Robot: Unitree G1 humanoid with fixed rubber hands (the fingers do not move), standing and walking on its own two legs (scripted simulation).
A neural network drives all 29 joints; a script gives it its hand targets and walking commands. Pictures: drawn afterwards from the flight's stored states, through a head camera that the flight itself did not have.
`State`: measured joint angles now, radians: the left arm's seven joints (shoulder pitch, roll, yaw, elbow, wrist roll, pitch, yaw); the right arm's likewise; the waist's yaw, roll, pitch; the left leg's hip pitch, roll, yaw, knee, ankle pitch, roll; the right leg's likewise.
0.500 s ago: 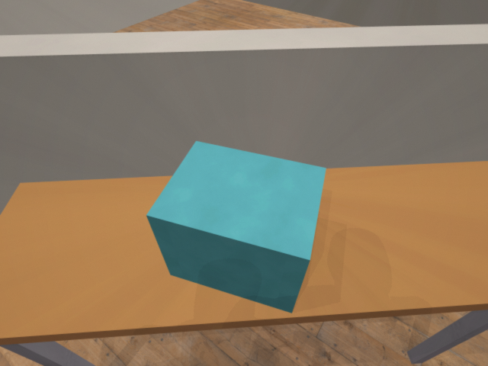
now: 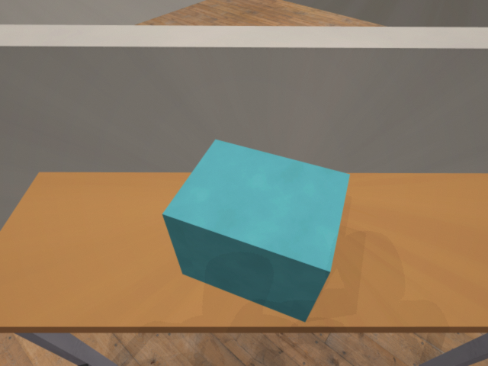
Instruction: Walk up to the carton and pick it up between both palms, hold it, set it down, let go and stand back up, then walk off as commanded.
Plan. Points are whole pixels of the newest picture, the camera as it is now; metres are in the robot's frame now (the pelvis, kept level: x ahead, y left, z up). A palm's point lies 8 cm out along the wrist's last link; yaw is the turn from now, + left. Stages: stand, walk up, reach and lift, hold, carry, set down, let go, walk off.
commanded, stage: walk up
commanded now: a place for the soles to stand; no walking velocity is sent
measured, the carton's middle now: (259, 228) +0.35 +0.00 +0.03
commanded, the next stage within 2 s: reach and lift in 1.94 s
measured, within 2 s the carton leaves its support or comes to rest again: neither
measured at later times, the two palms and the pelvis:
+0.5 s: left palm out of the picture +0.06 +0.32 -0.11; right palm out of the picture +0.10 -0.30 -0.10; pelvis +0.00 +0.00 +0.00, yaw +3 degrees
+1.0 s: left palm out of the picture +0.04 +0.32 -0.11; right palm out of the picture +0.11 -0.30 -0.11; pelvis -0.01 +0.00 -0.01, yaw +5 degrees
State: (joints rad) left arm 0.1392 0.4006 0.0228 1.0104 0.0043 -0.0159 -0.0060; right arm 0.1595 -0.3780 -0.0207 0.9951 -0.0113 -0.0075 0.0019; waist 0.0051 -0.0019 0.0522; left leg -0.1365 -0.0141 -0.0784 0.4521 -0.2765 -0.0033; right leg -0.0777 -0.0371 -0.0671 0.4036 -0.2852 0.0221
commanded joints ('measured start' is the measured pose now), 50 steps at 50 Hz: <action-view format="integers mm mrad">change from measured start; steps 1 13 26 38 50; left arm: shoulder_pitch -27 -6 2 3 -1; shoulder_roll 190 197 198 198 196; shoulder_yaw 44 53 55 55 72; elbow -60 -74 -91 -103 -154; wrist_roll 1 0 3 4 5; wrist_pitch -18 -16 -11 -5 0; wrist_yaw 9 11 8 1 -2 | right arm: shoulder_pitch -16 -16 -13 -11 16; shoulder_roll -213 -211 -214 -223 -234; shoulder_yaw -46 -48 -48 -45 -52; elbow -60 -73 -93 -120 -133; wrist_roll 4 1 6 5 0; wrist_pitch -17 -16 -19 -19 -22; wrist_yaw -12 -14 -16 -18 -14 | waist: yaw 1 8 11 13 13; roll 2 6 4 33 40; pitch -54 -69 -87 -55 -55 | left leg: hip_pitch -47 -46 -68 -116 -112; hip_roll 99 84 73 77 68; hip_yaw -88 -80 -97 -148 -146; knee -46 -13 11 -2 34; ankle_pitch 345 404 394 343 394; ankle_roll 61 64 71 80 89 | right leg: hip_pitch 36 51 74 64 30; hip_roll -86 -93 -101 -92 -81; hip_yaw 79 53 38 32 -3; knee -44 -20 -9 0 52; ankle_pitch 207 228 202 133 101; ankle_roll -73 -75 -80 -80 -85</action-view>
